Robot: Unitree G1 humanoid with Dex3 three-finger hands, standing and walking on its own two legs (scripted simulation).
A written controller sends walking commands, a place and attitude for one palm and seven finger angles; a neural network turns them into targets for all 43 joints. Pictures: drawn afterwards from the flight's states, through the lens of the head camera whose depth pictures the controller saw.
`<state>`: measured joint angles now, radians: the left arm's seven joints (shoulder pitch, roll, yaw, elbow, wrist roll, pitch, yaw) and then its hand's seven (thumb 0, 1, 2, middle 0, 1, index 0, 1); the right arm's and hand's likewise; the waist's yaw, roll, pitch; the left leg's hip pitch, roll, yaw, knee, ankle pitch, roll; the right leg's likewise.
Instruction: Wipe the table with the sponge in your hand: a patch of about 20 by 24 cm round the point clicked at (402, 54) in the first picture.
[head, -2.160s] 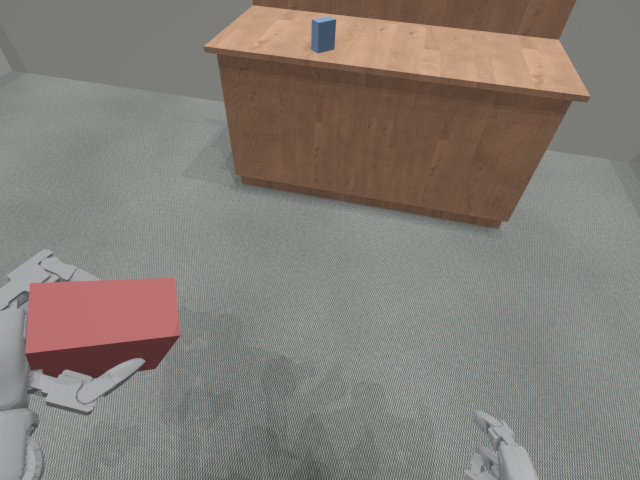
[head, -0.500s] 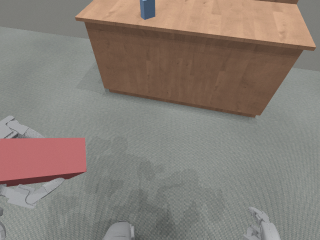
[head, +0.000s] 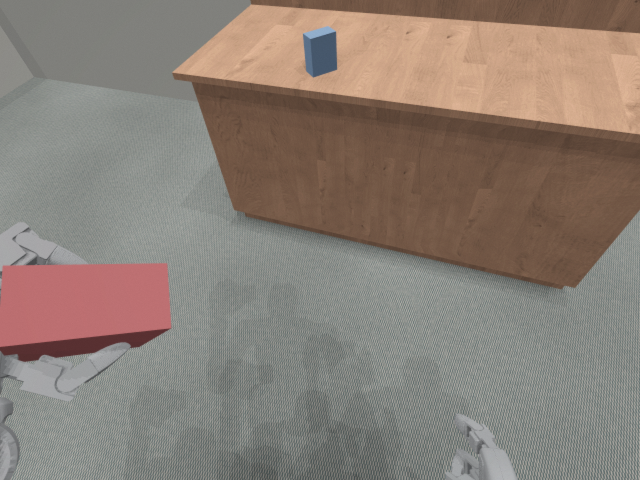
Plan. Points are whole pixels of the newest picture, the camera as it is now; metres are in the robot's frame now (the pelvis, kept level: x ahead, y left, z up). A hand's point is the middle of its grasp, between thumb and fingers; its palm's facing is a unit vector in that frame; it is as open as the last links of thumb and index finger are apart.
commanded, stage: walk to a spot facing it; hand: left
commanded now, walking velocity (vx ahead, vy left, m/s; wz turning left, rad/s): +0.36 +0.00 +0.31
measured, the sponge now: (107, 313) +0.22 +0.21 +0.18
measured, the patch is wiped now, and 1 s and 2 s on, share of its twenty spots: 0.00 0.00 0.00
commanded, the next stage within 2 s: turn to face it in 0.98 s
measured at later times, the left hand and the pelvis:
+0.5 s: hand (109, 192) +0.37 +0.26 +0.19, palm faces +0.51 -0.75 -0.43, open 9.8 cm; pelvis +0.16 -0.01 +0.00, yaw +8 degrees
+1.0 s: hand (122, 182) +0.39 +0.26 +0.19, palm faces +0.68 -0.60 -0.43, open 9.8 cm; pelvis +0.28 -0.04 +0.01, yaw +25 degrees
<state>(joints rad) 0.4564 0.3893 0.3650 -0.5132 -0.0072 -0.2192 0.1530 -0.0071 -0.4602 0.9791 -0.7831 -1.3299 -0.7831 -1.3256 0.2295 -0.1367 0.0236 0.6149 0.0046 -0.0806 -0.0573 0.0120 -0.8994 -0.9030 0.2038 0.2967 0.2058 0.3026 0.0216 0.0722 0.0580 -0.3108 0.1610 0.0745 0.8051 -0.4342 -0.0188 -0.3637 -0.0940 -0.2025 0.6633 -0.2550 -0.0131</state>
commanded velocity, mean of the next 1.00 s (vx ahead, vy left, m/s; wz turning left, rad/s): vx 0.20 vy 0.00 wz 0.52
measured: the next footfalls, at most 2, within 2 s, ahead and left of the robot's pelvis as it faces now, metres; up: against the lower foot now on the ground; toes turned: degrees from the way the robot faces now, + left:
left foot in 0.40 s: +0.24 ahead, +0.12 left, +0.00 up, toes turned +16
right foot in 0.74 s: +0.36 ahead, -0.16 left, +0.00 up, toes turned +7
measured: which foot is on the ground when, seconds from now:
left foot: up 0.00-0.38, down 0.40-0.74, up 0.76-1.00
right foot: down 0.00-0.40, up 0.42-0.72, down 0.74-1.00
